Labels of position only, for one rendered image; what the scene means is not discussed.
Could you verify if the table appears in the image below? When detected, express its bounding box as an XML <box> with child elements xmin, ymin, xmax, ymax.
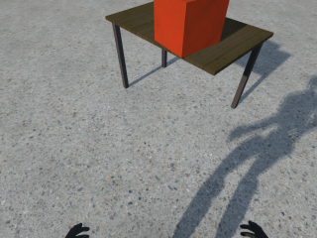
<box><xmin>105</xmin><ymin>1</ymin><xmax>274</xmax><ymax>109</ymax></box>

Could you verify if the carton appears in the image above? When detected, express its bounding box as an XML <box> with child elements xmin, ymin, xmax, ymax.
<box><xmin>154</xmin><ymin>0</ymin><xmax>230</xmax><ymax>58</ymax></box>

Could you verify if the left robot hand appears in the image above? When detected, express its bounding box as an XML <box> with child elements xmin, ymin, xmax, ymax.
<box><xmin>64</xmin><ymin>223</ymin><xmax>90</xmax><ymax>238</ymax></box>

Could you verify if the right robot hand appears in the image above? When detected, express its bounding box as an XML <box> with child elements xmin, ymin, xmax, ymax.
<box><xmin>240</xmin><ymin>220</ymin><xmax>268</xmax><ymax>238</ymax></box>

